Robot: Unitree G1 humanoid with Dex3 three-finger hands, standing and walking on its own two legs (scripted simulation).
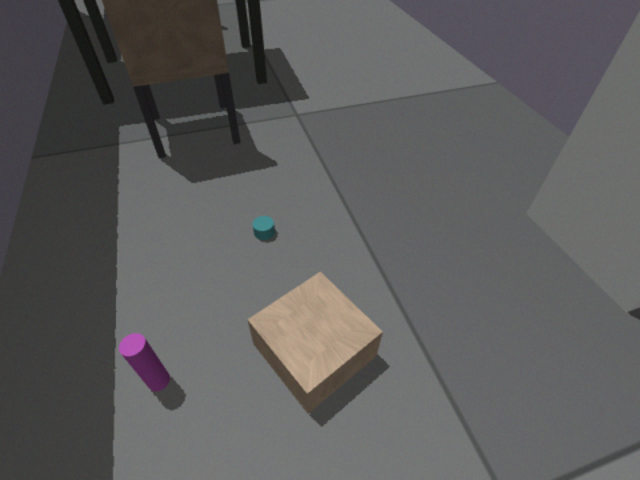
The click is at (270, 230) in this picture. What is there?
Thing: low tin
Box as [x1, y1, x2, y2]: [253, 216, 274, 239]
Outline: 257,217 253,221 253,230 255,236 259,239 267,239 271,237 274,233 272,219 267,216
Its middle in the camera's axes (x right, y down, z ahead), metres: -0.25 -0.06 +1.69
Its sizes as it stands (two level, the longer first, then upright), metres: 0.091 0.091 0.058
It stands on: the floor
